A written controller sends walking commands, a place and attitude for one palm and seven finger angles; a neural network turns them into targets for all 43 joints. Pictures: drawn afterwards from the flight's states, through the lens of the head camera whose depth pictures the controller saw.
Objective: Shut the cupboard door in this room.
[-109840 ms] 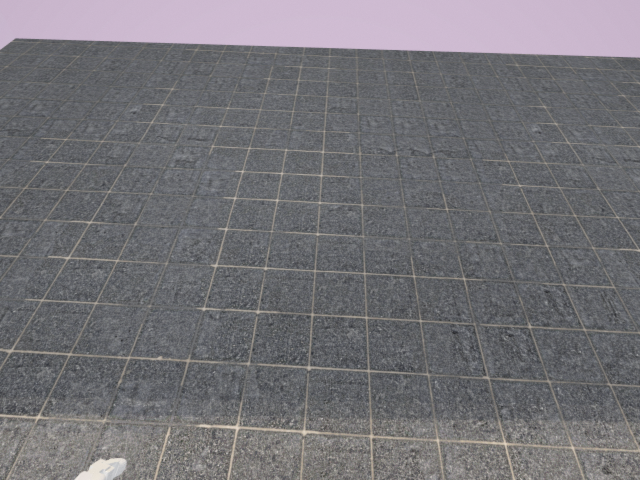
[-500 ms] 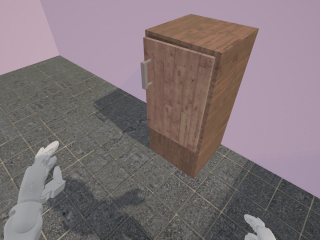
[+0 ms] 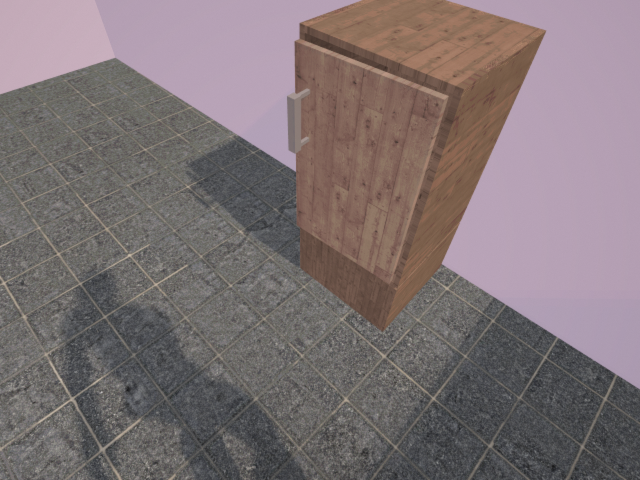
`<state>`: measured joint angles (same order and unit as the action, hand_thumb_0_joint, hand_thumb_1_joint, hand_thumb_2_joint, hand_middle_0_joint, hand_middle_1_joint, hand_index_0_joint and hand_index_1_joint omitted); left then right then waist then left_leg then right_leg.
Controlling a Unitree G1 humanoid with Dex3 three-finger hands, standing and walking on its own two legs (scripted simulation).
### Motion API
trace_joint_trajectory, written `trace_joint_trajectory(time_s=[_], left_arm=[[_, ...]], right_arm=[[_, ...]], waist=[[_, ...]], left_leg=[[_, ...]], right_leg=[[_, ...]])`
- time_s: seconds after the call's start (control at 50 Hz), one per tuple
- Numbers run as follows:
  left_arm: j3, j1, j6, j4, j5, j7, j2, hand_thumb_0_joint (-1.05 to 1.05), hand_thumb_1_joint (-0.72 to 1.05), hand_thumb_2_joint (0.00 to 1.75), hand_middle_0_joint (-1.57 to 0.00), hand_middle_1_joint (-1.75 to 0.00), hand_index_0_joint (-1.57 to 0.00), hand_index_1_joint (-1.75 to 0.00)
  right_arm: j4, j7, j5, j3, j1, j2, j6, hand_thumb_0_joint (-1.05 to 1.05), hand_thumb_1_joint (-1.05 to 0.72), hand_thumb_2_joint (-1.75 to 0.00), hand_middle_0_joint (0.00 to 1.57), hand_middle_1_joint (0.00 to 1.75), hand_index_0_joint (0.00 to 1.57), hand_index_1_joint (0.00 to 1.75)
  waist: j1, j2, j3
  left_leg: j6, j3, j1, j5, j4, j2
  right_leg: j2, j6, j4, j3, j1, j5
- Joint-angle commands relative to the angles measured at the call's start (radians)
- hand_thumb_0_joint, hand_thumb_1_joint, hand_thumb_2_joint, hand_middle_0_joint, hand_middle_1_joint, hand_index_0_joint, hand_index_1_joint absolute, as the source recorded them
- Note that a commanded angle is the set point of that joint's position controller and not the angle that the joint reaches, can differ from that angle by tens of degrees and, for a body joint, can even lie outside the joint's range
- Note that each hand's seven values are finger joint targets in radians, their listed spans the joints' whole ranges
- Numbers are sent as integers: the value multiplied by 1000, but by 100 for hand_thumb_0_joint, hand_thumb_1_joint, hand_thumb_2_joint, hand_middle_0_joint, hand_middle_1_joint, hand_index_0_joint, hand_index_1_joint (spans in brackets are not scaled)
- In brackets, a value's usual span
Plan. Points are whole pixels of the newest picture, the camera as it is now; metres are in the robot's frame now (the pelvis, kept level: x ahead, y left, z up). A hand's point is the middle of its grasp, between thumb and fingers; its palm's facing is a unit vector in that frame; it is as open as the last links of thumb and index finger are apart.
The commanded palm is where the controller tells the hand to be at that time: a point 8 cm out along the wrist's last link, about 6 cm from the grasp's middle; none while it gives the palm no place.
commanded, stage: let the arm hang, fingers relaxed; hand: left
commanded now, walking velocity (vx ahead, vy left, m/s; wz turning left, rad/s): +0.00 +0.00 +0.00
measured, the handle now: (300, 121) +0.89 +0.11 -0.05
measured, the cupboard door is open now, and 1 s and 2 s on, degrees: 3 3 3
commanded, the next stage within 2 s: look to check the result in 0.50 s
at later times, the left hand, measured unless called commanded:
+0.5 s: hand out of the picture -0.03 +0.17 -0.18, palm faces +0.02 -0.98 -0.18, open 7.4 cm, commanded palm none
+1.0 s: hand out of the picture -0.01 +0.18 -0.18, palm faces +0.01 -0.98 -0.22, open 7.4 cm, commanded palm none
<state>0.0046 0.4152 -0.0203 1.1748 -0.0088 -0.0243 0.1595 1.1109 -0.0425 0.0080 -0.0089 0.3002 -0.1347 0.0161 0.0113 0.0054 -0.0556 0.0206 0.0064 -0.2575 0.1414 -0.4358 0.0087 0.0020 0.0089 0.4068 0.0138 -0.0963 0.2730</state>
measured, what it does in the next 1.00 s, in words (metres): stands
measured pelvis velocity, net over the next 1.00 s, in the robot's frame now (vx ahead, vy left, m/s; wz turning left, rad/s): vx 0.00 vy -0.01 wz -0.01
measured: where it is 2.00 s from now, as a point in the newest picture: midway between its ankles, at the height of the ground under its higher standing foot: outside the picture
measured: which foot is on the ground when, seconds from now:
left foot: down 0.00-1.00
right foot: down 0.00-1.00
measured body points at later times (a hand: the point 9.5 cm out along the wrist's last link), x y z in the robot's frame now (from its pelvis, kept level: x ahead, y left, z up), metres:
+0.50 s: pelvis -0.01 -0.01 +0.00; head -0.02 +0.00 +0.45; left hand -0.03 +0.22 -0.16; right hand -0.04 -0.23 -0.16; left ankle +0.06 +0.10 -0.74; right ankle -0.03 -0.13 -0.74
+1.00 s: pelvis +0.00 -0.01 +0.00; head +0.01 -0.01 +0.45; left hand -0.01 +0.23 -0.16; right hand +0.02 -0.26 -0.15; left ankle +0.06 +0.10 -0.74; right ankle -0.03 -0.13 -0.74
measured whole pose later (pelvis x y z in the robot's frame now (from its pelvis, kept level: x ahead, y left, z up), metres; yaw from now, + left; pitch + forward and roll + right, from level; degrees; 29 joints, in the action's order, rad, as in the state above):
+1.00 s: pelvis +0.00 -0.01 +0.00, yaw -1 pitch -3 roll +0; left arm 0.01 0.29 0.00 1.14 -0.01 -0.02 0.20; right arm 1.11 -0.03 0.01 0.01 0.23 -0.20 0.01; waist 0.00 0.00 -0.06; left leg 0.01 0.00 -0.24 0.13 -0.42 0.00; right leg -0.01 -0.01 0.41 0.00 -0.09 0.27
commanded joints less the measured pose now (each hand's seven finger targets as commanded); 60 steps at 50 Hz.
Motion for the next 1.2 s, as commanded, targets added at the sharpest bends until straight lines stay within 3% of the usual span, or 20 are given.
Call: trace_joint_trajectory(time_s=[0.0,0.1,0.22,0.5,0.6,0.78,1.04,1.18], left_arm=[[13,50,18,-17,-3,-6,73,0,90,90,-20,-30,-20,-30],[16,44,16,-24,-7,-9,72,0,90,90,-20,-30,-20,-30],[22,21,16,-42,-7,-9,83,0,90,90,-20,-30,-20,-30],[33,-11,19,-62,-7,-5,107,0,90,90,-20,-30,-20,-30],[36,-16,24,-60,-6,-4,122,0,90,90,-20,-30,-20,-30],[33,-41,26,-56,-6,-4,144,0,90,90,-20,-30,-20,-30],[36,-93,37,-67,-5,-2,189,0,90,90,-20,-30,-20,-30],[34,-126,35,-71,-5,-1,196,0,90,90,-20,-30,-20,-30]], right_arm=[[-23,-5,2,30,47,-122,-12,0,-90,-90,20,30,20,30],[-12,-1,6,33,52,-116,-9,0,-90,-90,20,30,20,30],[-14,3,8,34,56,-112,-8,0,-90,-90,20,30,20,30],[-23,4,10,41,69,-126,-7,0,-90,-90,20,30,20,30],[-26,2,7,45,57,-149,-13,0,-90,-90,20,30,20,30],[-26,4,6,47,24,-173,-11,0,-90,-90,20,30,20,30],[-37,6,2,44,-57,-221,-23,0,-90,-90,20,30,20,30],[-33,7,6,40,-82,-228,-23,0,-90,-90,20,30,20,30]], waist=[[-15,0,-36],[-13,18,-79],[-13,-22,-103],[-20,-21,-82],[-18,-21,-45],[-24,-16,-61],[-15,-2,-5],[-17,-22,-3]], left_leg=[[16,101,53,81,119,-95],[14,101,31,128,132,-89],[9,101,6,166,137,-84],[7,99,16,180,118,-83],[11,104,41,137,112,-91],[9,95,71,108,100,-91],[12,86,124,-81,76,-105],[7,87,125,-95,86,-106]], right_leg=[[72,-44,-97,-64,-131,6],[71,-44,-93,-66,-165,46],[68,-47,-95,-73,-180,76],[68,-59,-105,-88,-197,122],[68,-60,-97,-86,-168,75],[72,-60,-113,-93,-183,75],[87,-53,-120,-90,-107,-89],[91,-49,-126,-89,-80,-108]])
